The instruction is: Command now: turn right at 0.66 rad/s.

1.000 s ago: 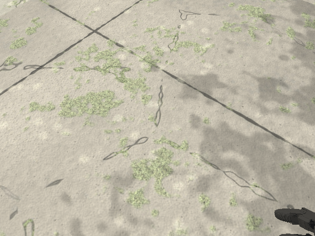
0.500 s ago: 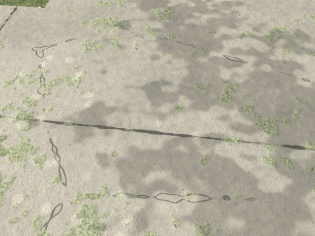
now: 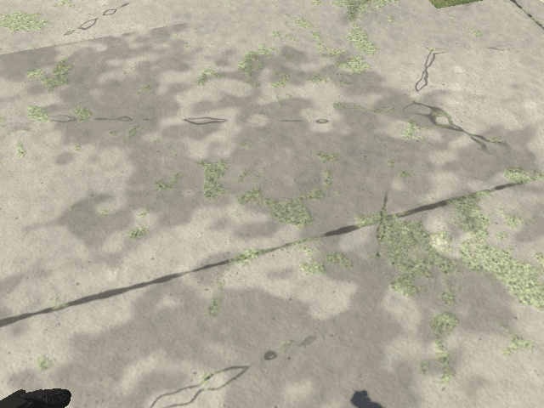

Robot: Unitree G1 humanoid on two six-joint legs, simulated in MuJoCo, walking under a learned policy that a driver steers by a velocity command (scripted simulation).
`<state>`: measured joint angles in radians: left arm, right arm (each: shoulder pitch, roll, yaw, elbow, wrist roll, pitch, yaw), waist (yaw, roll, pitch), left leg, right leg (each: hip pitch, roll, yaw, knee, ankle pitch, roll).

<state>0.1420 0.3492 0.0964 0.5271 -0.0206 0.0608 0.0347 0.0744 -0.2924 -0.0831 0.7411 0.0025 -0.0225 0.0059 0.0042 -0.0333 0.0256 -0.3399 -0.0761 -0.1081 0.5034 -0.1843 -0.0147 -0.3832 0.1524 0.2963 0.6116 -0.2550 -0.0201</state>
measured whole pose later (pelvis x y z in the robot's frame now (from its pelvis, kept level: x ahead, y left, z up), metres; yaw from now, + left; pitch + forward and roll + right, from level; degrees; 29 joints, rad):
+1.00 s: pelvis +0.01 -0.04 +0.01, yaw -7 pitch -1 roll +0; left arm 0.24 0.23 0.03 0.81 0.01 0.00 0.01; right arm 0.18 -0.26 -0.04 0.96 0.00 0.01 -0.04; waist -0.01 0.00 0.03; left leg -0.21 0.06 -0.04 0.49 -0.26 -0.07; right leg -0.16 0.04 0.05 0.50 -0.32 -0.03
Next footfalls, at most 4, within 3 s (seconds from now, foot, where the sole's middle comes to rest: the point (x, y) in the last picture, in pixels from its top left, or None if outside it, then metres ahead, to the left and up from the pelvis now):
0.36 right None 0.01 -0.14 -0.77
1.92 right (334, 371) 0.55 -0.13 -0.77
2.38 left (281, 229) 0.97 0.00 -0.77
2.78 right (273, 128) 1.41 0.03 -0.77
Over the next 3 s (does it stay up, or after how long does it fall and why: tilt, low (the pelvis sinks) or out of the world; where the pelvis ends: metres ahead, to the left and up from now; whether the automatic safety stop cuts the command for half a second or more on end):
stays up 1.23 0.03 0.00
